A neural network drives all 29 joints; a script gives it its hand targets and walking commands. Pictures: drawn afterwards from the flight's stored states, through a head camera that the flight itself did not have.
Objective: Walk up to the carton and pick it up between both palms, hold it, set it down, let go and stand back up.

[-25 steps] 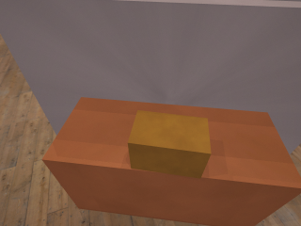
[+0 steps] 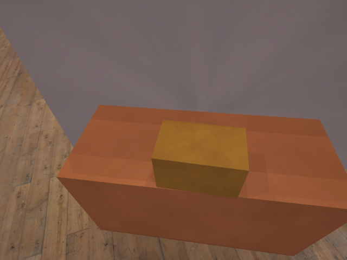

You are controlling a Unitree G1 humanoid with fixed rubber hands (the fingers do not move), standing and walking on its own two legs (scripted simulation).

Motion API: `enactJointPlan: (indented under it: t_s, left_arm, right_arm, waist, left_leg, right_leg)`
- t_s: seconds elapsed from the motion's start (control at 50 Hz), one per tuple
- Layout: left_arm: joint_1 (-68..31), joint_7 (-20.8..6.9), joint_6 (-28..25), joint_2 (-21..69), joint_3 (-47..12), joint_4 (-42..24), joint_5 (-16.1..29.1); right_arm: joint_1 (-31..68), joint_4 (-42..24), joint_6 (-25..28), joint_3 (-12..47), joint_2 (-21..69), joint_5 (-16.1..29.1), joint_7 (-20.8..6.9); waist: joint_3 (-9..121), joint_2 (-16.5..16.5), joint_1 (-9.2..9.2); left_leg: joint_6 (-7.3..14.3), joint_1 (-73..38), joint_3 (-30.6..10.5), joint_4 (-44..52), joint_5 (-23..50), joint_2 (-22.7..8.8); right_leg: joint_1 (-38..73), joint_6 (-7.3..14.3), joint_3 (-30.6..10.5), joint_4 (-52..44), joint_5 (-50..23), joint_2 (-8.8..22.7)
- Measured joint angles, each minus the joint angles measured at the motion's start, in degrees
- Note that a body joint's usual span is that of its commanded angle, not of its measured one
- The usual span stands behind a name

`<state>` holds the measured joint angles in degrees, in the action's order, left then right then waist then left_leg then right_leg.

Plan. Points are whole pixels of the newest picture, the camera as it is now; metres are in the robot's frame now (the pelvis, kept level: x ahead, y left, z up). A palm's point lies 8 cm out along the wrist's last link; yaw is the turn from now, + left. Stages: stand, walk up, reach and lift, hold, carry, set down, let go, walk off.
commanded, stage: stand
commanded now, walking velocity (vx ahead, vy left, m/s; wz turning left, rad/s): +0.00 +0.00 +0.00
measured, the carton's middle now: (199, 158) +0.46 -0.05 -0.11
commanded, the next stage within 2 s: none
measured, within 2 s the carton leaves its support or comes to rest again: neither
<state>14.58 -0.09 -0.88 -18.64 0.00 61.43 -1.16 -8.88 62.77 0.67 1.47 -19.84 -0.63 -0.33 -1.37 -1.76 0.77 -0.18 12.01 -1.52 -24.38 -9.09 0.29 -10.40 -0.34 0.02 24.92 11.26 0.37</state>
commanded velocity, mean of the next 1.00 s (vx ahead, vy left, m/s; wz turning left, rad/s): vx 0.00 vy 0.00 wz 0.00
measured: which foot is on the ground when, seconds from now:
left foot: down 0.00-1.00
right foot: down 0.00-1.00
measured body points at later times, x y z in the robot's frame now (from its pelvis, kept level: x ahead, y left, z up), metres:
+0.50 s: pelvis +0.03 +0.01 +0.00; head +0.04 +0.01 +0.45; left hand +0.10 +0.30 -0.13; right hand +0.11 -0.29 -0.13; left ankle +0.05 +0.12 -0.74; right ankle +0.03 -0.12 -0.74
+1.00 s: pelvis +0.05 +0.01 +0.01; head +0.06 +0.01 +0.45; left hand +0.11 +0.31 -0.13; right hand +0.13 -0.27 -0.13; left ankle +0.05 +0.12 -0.74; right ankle +0.03 -0.12 -0.74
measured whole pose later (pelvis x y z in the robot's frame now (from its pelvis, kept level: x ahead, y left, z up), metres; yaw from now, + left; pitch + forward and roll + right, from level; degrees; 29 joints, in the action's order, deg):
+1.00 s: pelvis +0.05 +0.01 +0.01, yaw +0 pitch -3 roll +0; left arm 8.0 0.5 -0.2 -18.6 1.2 62.9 0.0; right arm -6.4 64.0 0.8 0.9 -18.7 -0.3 0.4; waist -4.5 -0.4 0.5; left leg 1.0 5.9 -1.0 -20.3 -11.3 1.6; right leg -3.9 -1.6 -0.4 19.8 13.0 1.8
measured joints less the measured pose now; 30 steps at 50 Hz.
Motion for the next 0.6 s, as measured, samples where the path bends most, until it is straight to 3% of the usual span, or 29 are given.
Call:
enactJointPlan:
  t_s: [0.14, 0.6]
  left_arm:
    - [-1.8, 0.2, 0.2, 0.1, 0.3, -0.5, 0.0]
    - [-7.5, 0.2, 0.9, 0.4, 0.5, 0.6, 0.9]
  right_arm:
    - [1.2, -0.4, -0.1, 0.0, 0.4, 0.0, -0.4]
    - [2.7, -0.3, 0.2, 0.0, 1.2, 0.1, 0.8]
  waist:
    - [-0.3, 0.2, -0.69]
    - [-2.9, 2.3, -0.04]
  left_leg:
    - [-0.2, 0.3, -0.4, -0.5, -0.6, -0.3]
    - [0.6, -4.3, 0.7, 2.8, -1.5, 0.5]
  right_leg:
    - [0.2, 0.2, 0.4, -0.4, 0.2, -0.3]
    - [4.5, -0.7, -0.6, -3.7, 0.8, 0.5]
